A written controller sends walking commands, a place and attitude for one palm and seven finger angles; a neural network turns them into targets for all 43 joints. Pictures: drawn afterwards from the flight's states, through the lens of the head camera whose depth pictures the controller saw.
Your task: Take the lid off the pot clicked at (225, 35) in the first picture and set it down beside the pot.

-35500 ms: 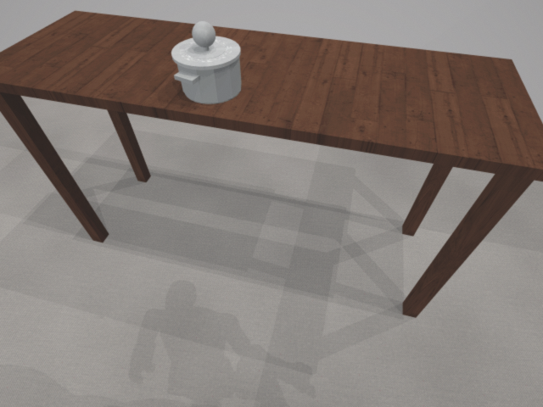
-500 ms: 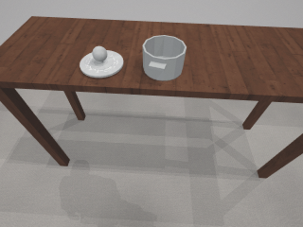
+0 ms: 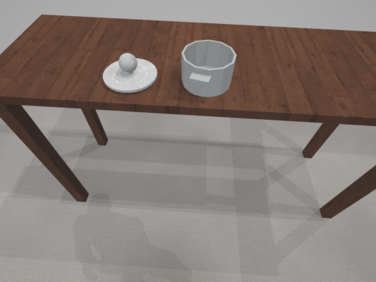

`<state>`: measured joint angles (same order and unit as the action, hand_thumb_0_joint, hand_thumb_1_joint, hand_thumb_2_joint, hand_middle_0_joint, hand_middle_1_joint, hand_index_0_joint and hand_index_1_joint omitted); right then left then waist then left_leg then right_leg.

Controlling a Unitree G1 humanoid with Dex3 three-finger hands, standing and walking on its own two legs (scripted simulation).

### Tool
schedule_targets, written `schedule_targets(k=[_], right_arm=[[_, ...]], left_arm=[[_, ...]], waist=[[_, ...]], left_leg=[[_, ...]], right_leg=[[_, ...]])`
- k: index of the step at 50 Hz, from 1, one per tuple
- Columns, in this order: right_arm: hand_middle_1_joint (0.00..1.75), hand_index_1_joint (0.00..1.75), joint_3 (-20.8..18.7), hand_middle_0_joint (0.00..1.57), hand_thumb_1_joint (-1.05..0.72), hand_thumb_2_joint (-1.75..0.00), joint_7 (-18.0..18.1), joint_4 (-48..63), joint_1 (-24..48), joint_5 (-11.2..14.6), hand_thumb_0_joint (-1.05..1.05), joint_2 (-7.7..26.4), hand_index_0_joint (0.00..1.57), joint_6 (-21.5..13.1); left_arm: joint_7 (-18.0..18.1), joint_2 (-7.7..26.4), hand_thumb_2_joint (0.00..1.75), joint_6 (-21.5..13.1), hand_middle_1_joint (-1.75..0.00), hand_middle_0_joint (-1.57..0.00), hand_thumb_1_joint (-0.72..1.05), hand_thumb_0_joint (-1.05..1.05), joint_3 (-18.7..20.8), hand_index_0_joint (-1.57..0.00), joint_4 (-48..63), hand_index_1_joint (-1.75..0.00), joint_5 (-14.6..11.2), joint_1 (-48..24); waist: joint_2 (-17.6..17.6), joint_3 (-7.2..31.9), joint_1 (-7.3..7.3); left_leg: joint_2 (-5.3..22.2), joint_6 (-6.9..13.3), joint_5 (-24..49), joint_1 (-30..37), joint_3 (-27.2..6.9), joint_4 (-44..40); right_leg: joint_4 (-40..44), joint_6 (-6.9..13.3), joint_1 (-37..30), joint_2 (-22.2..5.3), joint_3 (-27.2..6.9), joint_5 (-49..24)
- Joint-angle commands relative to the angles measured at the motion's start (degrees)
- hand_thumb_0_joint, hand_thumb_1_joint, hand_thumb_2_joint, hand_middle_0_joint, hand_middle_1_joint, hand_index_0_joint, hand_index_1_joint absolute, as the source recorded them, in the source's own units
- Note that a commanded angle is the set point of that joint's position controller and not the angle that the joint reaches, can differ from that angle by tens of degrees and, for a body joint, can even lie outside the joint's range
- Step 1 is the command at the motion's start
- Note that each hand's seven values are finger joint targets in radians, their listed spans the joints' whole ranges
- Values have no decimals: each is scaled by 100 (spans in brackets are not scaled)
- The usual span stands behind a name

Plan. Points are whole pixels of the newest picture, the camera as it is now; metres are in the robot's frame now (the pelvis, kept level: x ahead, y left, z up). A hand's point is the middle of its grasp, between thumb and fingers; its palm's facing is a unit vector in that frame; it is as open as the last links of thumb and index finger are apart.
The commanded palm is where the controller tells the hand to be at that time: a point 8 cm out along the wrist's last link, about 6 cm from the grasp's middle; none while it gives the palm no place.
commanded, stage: let the arm hang, fingers relaxed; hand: left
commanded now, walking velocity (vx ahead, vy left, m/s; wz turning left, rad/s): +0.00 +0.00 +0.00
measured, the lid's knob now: (128, 62) +0.66 +0.21 +0.09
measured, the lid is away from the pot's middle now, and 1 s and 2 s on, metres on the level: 0.23 0.23 0.23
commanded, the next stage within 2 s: look to check the result in 0.48 s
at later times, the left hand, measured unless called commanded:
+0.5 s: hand out of the picture +0.00 +0.17 -0.18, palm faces +0.05 -0.98 -0.20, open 7.3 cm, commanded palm none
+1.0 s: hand out of the picture -0.02 +0.17 -0.18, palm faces +0.05 -0.98 -0.19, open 7.3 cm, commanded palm none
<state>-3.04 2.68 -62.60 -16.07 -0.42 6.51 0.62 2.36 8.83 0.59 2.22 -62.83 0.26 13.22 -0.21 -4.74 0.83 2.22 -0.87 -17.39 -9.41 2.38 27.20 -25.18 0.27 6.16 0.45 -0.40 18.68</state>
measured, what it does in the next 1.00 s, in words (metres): stands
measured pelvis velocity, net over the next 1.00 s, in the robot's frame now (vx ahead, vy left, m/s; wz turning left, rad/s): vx -0.02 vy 0.00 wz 0.00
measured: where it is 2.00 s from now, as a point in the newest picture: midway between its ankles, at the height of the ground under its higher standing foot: outside the picture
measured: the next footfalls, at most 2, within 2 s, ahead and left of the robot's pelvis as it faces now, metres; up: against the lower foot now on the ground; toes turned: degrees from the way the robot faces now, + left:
none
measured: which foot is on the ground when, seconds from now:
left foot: down 0.00-1.00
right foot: down 0.00-1.00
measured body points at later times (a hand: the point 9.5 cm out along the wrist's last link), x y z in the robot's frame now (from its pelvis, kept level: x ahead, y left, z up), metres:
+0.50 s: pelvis -0.01 +0.00 +0.00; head +0.02 +0.00 +0.45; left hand +0.00 +0.22 -0.16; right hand -0.02 -0.21 -0.16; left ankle -0.03 +0.13 -0.74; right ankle -0.06 -0.12 -0.74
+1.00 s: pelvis -0.02 +0.00 +0.00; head +0.01 +0.00 +0.45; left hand -0.02 +0.22 -0.16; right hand -0.03 -0.21 -0.16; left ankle -0.03 +0.13 -0.74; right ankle -0.06 -0.12 -0.74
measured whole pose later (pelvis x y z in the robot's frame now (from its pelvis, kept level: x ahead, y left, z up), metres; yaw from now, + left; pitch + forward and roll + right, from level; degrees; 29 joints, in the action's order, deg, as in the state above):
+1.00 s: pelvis -0.02 +0.00 +0.00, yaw +0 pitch -1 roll +0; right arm -2.9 2.7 -64.0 -16.4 -0.3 6.0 0.3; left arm 2.4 7.6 0.1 1.9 -64.4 0.4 14.8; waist 0.0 -4.3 0.6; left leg 2.2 -0.9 -15.5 -10.0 2.2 26.3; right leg -24.7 0.3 6.9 0.5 -0.2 17.1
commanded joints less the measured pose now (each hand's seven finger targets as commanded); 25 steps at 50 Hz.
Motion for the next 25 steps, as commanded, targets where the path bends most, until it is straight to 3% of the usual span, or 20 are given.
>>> schedule_targets(k=[1,5,13,25], right_arm=[[30,30,-87,20,-90,-90,49,138,-519,15,0,517,20,-89],[30,30,-86,20,-90,-90,48,124,-509,24,0,471,20,-85],[30,30,-76,20,-90,-90,50,94,-546,15,0,485,20,-103],[30,30,-73,20,-90,-90,38,61,-525,28,0,446,20,-96]], left_arm=[[32,444,90,-91,-30,-20,90,0,69,-20,164,-30,9,330],[38,421,90,-83,-30,-20,90,0,64,-20,137,-30,18,351],[33,412,90,-105,-30,-20,90,0,58,-20,93,-30,7,390],[39,396,90,-106,-30,-20,90,0,49,-20,51,-30,25,454]], waist=[[108,226,15],[57,81,-2],[79,240,10],[34,76,-3]], left_leg=[[412,316,2031,333,-274,-247],[394,318,1904,245,-298,-288],[390,311,1949,304,-295,-281],[379,304,1624,209,-303,-353]], right_leg=[[291,168,305,-442,-186,-1944],[320,157,368,-441,-172,-1808],[330,161,296,-463,-199,-1925],[405,152,426,-452,-233,-1633]])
